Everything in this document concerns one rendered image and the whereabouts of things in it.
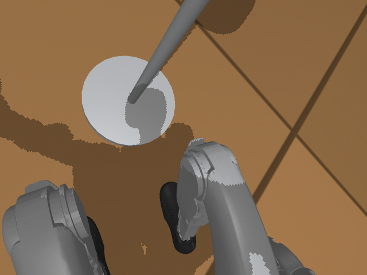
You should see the floor lamp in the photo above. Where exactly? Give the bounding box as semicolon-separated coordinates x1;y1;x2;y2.
82;0;210;147

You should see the right robot foot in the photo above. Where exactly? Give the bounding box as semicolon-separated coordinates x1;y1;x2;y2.
159;182;196;254

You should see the right robot hand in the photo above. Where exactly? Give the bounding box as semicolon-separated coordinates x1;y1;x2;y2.
268;236;304;275

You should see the left robot foot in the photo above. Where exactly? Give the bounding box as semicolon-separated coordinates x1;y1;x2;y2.
87;216;111;275

